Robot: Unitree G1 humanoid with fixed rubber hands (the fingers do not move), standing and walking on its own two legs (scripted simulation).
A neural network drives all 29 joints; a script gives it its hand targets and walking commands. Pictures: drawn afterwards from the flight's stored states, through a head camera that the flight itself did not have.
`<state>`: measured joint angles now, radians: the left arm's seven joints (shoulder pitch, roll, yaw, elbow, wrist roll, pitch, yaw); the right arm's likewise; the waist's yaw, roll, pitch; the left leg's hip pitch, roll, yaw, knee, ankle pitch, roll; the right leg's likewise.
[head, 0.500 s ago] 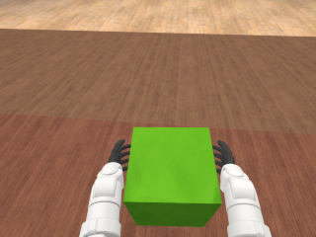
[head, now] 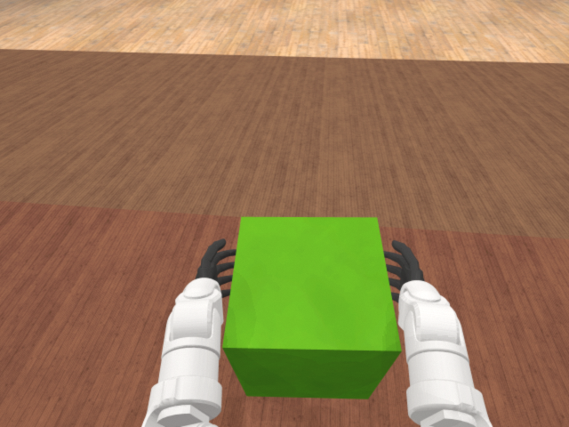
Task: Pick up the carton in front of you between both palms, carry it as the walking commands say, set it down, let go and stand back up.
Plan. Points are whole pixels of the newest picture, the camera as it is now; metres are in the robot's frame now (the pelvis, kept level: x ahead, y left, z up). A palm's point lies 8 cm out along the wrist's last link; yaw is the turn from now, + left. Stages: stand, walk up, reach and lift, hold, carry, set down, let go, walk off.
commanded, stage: reach and lift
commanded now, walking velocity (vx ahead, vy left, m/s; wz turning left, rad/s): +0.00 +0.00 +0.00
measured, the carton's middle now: (307, 312) +0.30 +0.00 -0.04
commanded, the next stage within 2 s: hold in 0.56 s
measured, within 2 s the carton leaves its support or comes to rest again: neither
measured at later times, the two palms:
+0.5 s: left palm (207, 282) +0.30 +0.15 +0.04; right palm (411, 285) +0.31 -0.15 +0.04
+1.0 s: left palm (203, 287) +0.29 +0.15 +0.05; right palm (417, 290) +0.29 -0.15 +0.05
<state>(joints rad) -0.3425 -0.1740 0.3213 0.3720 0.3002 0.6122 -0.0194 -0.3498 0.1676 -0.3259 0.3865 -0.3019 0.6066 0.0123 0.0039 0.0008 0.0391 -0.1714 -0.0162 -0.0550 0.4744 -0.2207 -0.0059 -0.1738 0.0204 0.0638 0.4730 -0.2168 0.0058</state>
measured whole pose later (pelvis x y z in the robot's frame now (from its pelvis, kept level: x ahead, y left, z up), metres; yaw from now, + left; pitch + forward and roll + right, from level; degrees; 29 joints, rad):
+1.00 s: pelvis +0.00 +0.00 +0.00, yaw +0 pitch -9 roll +0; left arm -0.27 -0.15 0.23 0.22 0.26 0.76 -0.01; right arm -0.27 0.15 -0.24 0.23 -0.26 0.75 0.00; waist 0.00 0.00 0.06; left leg -0.06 -0.02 -0.06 0.40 -0.19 -0.01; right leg -0.06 0.02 0.06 0.40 -0.19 0.00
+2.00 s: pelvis +0.09 +0.00 -0.02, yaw +0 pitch +5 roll +0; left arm -0.17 -0.11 0.11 -0.14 0.13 1.05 0.06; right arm -0.18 0.12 -0.12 -0.11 -0.13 1.04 -0.07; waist 0.00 -0.01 -0.22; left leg -0.30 -0.01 -0.04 0.65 -0.43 0.00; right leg -0.31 0.01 0.05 0.65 -0.43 0.00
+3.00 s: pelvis +0.68 -0.02 +0.00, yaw +2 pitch +4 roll +0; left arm -0.12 -0.13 0.08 -0.30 0.10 1.17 0.09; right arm -0.11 0.13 -0.11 -0.32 -0.11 1.18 -0.09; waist 0.03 0.02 -0.02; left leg -0.45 0.07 0.05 1.18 -0.33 0.03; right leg -0.35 -0.02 -0.27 0.42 -0.16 -0.09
